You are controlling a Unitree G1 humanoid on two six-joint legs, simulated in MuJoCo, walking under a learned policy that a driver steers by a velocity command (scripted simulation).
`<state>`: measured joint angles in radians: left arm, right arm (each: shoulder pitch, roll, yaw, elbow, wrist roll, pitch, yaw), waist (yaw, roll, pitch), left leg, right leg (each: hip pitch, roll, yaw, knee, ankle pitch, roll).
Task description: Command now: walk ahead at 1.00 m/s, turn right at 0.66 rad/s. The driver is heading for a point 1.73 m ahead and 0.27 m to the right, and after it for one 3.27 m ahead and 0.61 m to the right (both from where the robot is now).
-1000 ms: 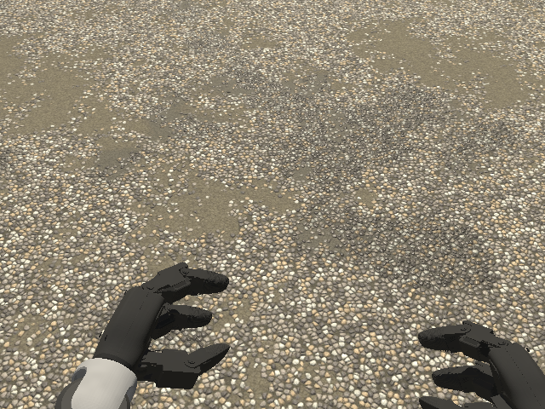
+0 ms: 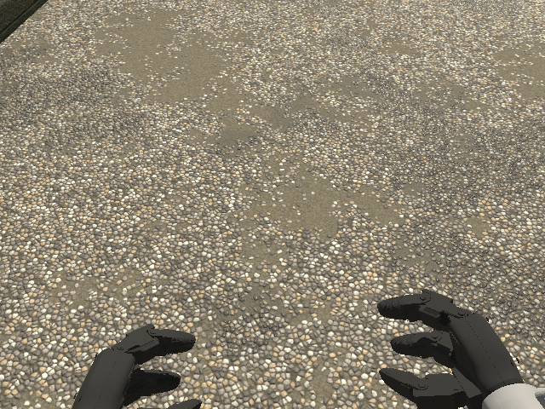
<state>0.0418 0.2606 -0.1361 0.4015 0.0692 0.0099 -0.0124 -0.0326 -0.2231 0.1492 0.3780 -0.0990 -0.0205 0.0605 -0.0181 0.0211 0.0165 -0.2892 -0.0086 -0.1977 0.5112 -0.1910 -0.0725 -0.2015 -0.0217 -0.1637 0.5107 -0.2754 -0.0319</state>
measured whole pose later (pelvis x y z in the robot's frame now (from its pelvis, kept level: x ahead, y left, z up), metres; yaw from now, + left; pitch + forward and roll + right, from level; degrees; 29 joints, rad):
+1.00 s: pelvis +0.01 +0.04 +0.00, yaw -18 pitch -1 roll +1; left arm 0.18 0.23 -0.04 0.56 0.06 0.08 0.01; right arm 0.30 -0.30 0.02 0.60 -0.02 0.12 0.02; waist -0.02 -0.02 0.03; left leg -0.26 0.00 0.00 0.54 -0.27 0.01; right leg -0.31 0.01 0.10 0.56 -0.24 0.02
